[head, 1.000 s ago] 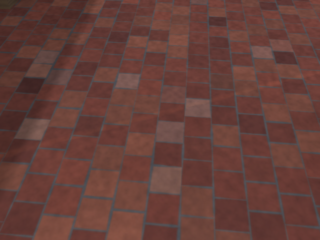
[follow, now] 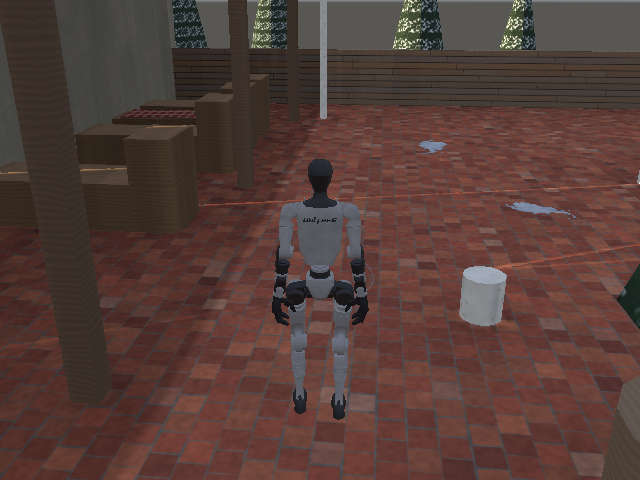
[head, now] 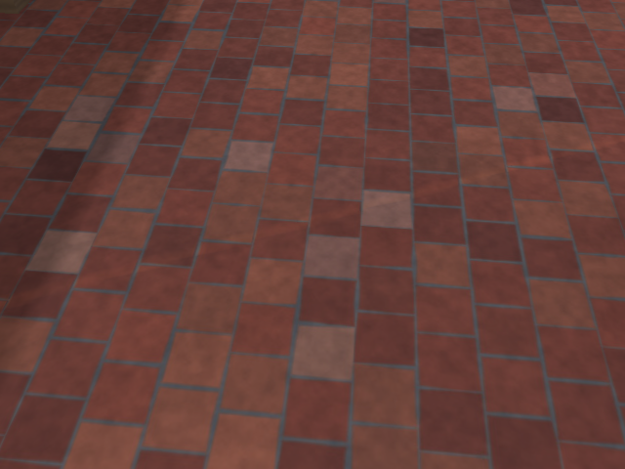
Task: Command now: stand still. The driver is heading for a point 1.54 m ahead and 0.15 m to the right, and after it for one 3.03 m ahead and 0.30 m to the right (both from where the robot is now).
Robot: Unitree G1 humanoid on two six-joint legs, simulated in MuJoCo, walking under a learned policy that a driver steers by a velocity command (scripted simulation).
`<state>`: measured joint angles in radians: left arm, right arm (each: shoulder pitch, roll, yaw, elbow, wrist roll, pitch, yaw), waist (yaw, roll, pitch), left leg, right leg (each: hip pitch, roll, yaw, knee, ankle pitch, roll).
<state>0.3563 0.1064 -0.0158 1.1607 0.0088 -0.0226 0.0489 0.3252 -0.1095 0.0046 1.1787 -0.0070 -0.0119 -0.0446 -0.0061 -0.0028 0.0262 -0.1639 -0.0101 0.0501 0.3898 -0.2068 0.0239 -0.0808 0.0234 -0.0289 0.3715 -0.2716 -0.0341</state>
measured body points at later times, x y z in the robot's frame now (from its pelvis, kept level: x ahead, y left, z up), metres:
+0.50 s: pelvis +0.00 -0.01 +0.00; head +0.01 -0.01 +0.45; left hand -0.04 +0.20 -0.16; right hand -0.04 -0.21 -0.16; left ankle +0.00 +0.10 -0.74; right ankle -0.04 -0.10 -0.74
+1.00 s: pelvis +0.19 +0.08 +0.00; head +0.19 +0.09 +0.45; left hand +0.28 +0.32 -0.14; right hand +0.17 -0.17 -0.15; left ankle +0.15 +0.15 -0.74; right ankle +0.15 -0.06 -0.65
